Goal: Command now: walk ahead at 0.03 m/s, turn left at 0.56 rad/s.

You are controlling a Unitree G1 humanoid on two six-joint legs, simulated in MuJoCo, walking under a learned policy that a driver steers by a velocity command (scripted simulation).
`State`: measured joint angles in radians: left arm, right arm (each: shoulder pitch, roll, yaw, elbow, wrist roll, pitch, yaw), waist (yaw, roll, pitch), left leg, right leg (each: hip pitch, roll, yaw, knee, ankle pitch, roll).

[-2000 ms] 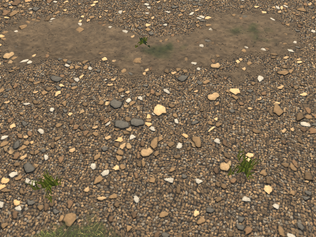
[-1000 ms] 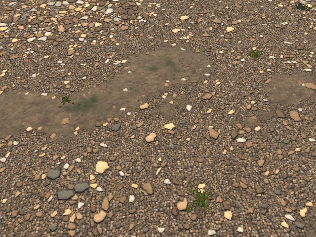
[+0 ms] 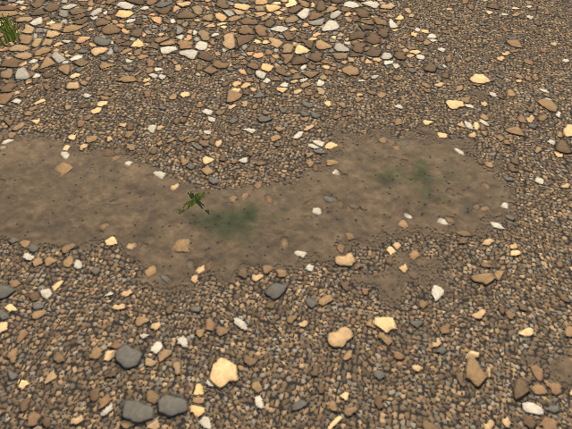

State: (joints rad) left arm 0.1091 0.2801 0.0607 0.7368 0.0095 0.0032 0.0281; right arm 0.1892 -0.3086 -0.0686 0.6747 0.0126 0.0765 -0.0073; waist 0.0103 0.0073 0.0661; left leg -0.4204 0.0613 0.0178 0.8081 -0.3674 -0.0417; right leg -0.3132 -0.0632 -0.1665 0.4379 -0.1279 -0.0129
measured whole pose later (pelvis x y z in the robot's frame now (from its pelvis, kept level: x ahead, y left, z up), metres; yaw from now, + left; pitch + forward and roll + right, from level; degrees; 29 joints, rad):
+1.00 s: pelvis +0.01 +0.03 +0.00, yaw +20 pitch -1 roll +0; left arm 0.15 0.26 0.02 0.85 0.01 -0.01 0.00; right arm 0.22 -0.25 -0.04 0.71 -0.02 0.02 -0.01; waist 0.02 -0.02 0.04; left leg -0.18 -0.01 -0.06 0.51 -0.30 0.00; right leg -0.21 -0.02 0.04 0.49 -0.26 0.04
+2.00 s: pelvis +0.38 +0.18 +0.01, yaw +19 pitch +0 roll +2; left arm 0.19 0.32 0.04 0.81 -0.01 -0.07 0.00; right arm 0.32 -0.27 -0.05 0.82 0.00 -0.10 0.03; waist -0.04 -0.05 0.04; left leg -0.14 -0.09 0.06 0.27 -0.14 0.08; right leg -0.62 -0.13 0.05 1.03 -0.21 0.00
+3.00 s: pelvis +0.93 +0.36 +0.01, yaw +18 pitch +1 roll +1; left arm 0.28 0.30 0.05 0.87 -0.03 -0.07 0.00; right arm 0.21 -0.26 -0.05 0.84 -0.01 -0.09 0.03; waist -0.01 -0.04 0.04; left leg -0.25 -0.04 0.08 0.39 -0.15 0.06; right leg -0.49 -0.07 0.05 1.12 -0.32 -0.03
